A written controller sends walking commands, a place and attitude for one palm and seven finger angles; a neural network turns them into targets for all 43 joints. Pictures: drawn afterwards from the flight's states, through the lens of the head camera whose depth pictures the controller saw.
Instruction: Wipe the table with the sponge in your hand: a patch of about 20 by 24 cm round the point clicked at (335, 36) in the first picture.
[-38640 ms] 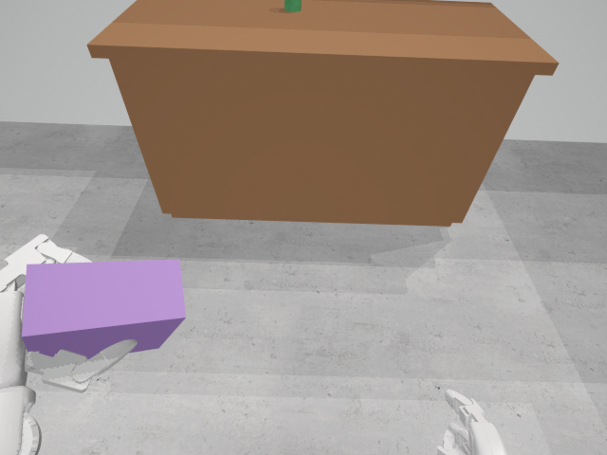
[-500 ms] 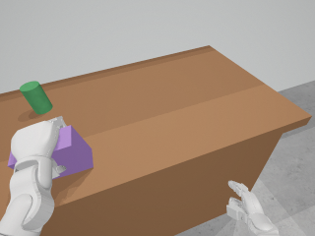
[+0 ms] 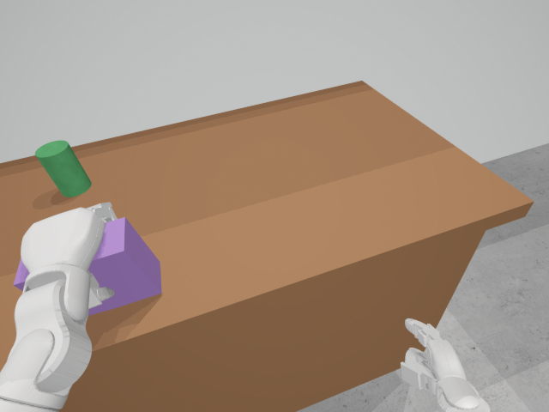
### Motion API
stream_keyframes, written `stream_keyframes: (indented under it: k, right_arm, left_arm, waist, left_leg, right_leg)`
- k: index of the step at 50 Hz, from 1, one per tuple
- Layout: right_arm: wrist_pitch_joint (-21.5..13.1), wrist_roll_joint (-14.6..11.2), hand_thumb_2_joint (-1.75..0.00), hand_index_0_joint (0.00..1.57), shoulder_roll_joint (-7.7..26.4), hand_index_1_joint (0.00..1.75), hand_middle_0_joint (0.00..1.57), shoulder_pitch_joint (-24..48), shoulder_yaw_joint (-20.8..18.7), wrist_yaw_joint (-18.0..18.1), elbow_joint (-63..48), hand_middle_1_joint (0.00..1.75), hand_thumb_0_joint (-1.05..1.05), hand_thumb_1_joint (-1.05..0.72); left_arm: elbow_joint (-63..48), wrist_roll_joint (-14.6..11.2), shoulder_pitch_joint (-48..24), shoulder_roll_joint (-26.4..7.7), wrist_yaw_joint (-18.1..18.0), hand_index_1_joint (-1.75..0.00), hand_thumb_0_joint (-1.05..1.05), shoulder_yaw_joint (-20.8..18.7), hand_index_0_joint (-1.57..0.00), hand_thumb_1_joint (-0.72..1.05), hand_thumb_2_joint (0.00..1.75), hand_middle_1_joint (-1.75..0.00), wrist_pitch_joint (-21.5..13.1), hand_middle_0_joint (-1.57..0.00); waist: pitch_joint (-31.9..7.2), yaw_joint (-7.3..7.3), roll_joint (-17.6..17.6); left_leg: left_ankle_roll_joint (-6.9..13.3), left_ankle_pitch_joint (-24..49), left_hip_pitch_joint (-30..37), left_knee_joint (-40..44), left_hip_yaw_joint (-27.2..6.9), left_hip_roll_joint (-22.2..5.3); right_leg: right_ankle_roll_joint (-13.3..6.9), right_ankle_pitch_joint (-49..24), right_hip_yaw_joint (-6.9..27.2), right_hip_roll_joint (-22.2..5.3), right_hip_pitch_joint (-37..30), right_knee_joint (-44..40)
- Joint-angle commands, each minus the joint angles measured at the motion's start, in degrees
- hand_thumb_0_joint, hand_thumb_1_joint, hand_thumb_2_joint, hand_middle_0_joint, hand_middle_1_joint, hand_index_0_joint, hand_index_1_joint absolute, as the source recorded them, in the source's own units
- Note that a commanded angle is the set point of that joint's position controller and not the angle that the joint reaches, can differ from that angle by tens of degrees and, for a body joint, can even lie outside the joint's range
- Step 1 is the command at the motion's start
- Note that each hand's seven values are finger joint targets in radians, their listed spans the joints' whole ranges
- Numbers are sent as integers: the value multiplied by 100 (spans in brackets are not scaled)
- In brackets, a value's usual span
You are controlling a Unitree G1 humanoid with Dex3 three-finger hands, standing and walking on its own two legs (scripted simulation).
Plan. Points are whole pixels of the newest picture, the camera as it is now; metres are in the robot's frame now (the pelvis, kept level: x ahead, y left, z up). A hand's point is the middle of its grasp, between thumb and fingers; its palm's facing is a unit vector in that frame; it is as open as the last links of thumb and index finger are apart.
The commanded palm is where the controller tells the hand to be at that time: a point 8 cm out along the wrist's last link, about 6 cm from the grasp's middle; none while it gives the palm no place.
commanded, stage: lift the sponge slowly off the table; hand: left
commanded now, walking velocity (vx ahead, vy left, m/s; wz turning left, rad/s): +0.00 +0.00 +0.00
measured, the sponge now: (104, 278) +0.25 +0.30 +0.09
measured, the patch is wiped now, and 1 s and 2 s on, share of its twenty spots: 1.00 1.00 1.00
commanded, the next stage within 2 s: bring the sponge back beside the body in 1.68 s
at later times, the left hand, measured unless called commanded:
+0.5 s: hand (92, 260) +0.24 +0.28 +0.15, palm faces +0.11 -0.08 -0.99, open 9.7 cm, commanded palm +0.20 +0.28 +0.23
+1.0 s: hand (74, 240) +0.24 +0.28 +0.19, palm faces +0.18 -0.07 -0.98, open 9.7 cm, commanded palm +0.19 +0.29 +0.26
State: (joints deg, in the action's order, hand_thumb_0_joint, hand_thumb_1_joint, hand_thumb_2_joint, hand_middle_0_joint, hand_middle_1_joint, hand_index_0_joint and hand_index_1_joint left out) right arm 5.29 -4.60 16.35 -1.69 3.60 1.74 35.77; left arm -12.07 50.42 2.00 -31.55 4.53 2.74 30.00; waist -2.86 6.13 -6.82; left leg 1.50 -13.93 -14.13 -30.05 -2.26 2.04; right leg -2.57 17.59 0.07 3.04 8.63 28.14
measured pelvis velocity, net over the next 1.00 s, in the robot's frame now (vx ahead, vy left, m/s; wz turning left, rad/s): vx -0.03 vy -0.01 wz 0.00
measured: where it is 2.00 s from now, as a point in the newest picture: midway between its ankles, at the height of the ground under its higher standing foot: outside the picture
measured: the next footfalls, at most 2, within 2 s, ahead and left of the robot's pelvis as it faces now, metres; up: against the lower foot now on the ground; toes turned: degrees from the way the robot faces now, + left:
none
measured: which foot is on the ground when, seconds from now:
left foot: down 0.00-1.00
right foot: down 0.00-1.00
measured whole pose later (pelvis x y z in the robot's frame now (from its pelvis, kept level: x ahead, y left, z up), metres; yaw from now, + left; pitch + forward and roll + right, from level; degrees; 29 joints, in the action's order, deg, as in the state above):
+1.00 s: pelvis -0.03 -0.01 +0.00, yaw +0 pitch -5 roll +0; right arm 2.6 -4.5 15.6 0.1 4.1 4.3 37.7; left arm -7.2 46.9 -9.9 -35.0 9.3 2.1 26.2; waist -0.9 7.8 -7.0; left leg 0.4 -9.9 -11.9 -26.9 -2.7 1.3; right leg -3.5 14.5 -0.3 3.7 7.3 26.8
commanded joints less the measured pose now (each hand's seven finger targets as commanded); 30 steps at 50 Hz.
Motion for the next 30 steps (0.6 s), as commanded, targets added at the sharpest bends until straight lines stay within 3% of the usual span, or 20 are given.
stream_keyframes:
  k: [1,3,4,5,7,8,11,12,13,14,15,16,18,20,22,23,27,28,30]
  right_arm:
    - [-325,47,-90,20,498,30,20,1354,-192,66,-1033,30,0,-90]
    - [-335,46,-90,20,535,30,20,1419,-179,93,-1055,30,0,-90]
    - [-371,42,-90,20,485,30,20,1409,-188,103,-1094,30,0,-90]
    - [-385,50,-90,20,465,30,20,1386,-184,110,-1050,30,0,-90]
    - [-363,56,-90,20,488,30,20,1403,-194,126,-1044,30,0,-90]
    - [-411,59,-90,20,509,30,20,1440,-191,146,-1056,30,0,-90]
    - [-415,68,-90,20,499,30,20,1380,-183,182,-973,30,0,-90]
    - [-408,69,-90,20,498,30,20,1404,-188,194,-981,30,0,-90]
    - [-453,58,-90,20,513,30,20,1488,-176,208,-1003,30,0,-90]
    - [-478,64,-90,20,472,30,20,1452,-170,230,-1015,30,0,-90]
    - [-478,59,-90,20,490,30,20,1422,-164,244,-925,30,0,-90]
    - [-469,60,-90,20,494,30,20,1455,-177,241,-915,30,0,-90]
    - [-547,69,-90,20,475,30,20,1568,-165,252,-1025,30,0,-90]
    - [-558,98,-90,20,470,30,20,1445,-184,254,-923,30,0,-90]
    - [-518,94,-90,20,464,30,20,1529,-190,230,-958,30,0,-90]
    - [-555,95,-90,20,481,30,20,1590,-177,245,-975,30,0,-90]
    - [-460,90,-90,20,497,30,20,1582,-188,229,-905,30,0,-90]
    - [-484,70,-90,20,521,30,20,1673,-166,252,-927,30,0,-90]
    - [-484,47,-90,20,493,30,20,1619,-163,285,-885,30,0,-90]
  left_arm:
    - [-649,-149,-723,-978,45,-160,0,-625,-120,10,130,-160,-32,-120]
    - [-854,-84,-1196,-1344,24,-160,0,-823,-120,10,130,-160,-69,-120]
    - [-973,-63,-1352,-1240,2,-160,0,-723,-120,10,130,-160,-103,-120]
    - [-701,-94,-1036,-1155,2,-160,0,-731,-120,10,130,-160,-90,-120]
    - [-880,-70,-1300,-1230,23,-160,0,-721,-120,10,130,-160,-145,-120]
    - [-974,-60,-1357,-1505,1,-160,0,-936,-120,10,130,-160,-159,-120]
    - [-661,-33,-1481,-1404,8,-160,0,-842,-120,10,130,-160,-173,-120]
    - [-733,-31,-1659,-1451,22,-160,0,-842,-120,10,130,-160,-202,-120]
    - [-874,-26,-1820,-1680,10,-160,0,-990,-120,10,130,-160,-222,-120]
    - [-841,-16,-2026,-1544,4,-160,0,-846,-120,10,130,-160,-246,-120]
    - [-469,4,-1978,-1601,9,-160,0,-912,-120,10,130,-160,-233,-120]
    - [-541,19,-2050,-1516,22,-160,0,-831,-120,10,130,-160,-270,-120]
    - [-961,30,-2259,-1690,24,-160,0,-928,-120,10,130,-160,-361,-120]
    - [-654,35,-2045,-1698,-5,-160,0,-1040,-120,10,130,-160,-382,-120]
    - [-908,-18,-2046,-1646,20,-160,0,-980,-120,10,130,-160,-409,-120]
    - [-942,-16,-2144,-1861,10,-160,0,-1162,-120,10,130,-160,-400,-120]
    - [-629,-81,-2038,-1919,30,-160,0,-1252,-120,10,130,-160,-285,-120]
    - [-641,-88,-2333,-2042,59,-160,0,-1285,-120,10,130,-160,-264,-120]
    - [-336,-89,-2483,-1849,111,-160,0,-1068,-120,10,130,-160,-239,-120]
  waist:
    - [-742,52,724]
    - [-760,70,500]
    - [-872,79,348]
    - [-726,104,508]
    - [-826,70,404]
    - [-908,117,350]
    - [-856,76,453]
    - [-874,64,445]
    - [-896,92,205]
    - [-916,74,298]
    - [-718,56,331]
    - [-797,51,283]
    - [-1033,124,60]
    - [-1026,128,307]
    - [-1051,127,233]
    - [-1052,156,175]
    - [-885,163,400]
    - [-792,138,252]
    - [-697,96,306]
  left_leg:
    - [144,1316,451,207,-143,5]
    - [136,1208,542,263,-180,9]
    - [142,1286,563,226,-150,36]
    - [141,1298,532,229,-158,42]
    - [146,1310,604,235,-137,52]
    - [146,1285,683,253,-188,48]
    - [137,1320,649,235,-138,71]
    - [145,1286,671,233,-124,80]
    - [141,1221,753,272,-168,73]
    - [146,1207,727,254,-137,91]
    - [124,1127,671,304,-158,74]
    - [128,1115,720,320,-144,89]
    - [141,1189,871,338,-190,96]
    - [135,1377,818,282,-155,113]
    - [132,1336,827,301,-124,116]
    - [128,1307,857,324,-166,101]
    - [115,1284,703,303,-105,116]
    - [107,1137,720,348,-126,108]
    - [102,966,668,389,-116,110]
  right_leg:
    - [-118,-1856,241,-38,-39,-423]
    - [-173,-1653,401,-16,-17,-466]
    - [-162,-1693,306,-51,-77,-430]
    - [-157,-1694,285,-40,-29,-466]
    - [-144,-1760,307,-50,-68,-485]
    - [-190,-1678,468,-32,-105,-503]
    - [-159,-1726,366,-48,-98,-534]
    - [-145,-1738,386,-66,-91,-559]
    - [-199,-1562,539,-48,-73,-601]
    - [-166,-1516,410,-74,-80,-581]
    - [-176,-1348,393,-52,29,-650]
    - [-176,-1336,410,-47,-2,-671]
    - [-228,-1388,524,-48,-116,-648]
    - [-212,-1675,454,-63,-194,-616]
    - [-180,-1694,469,-84,-214,-642]
    - [-232,-1639,621,-65,-207,-642]
    - [-169,-1699,556,-100,-190,-669]
    - [-204,-1490,711,-95,-84,-731]
    - [-166,-1123,548,-106,18,-782]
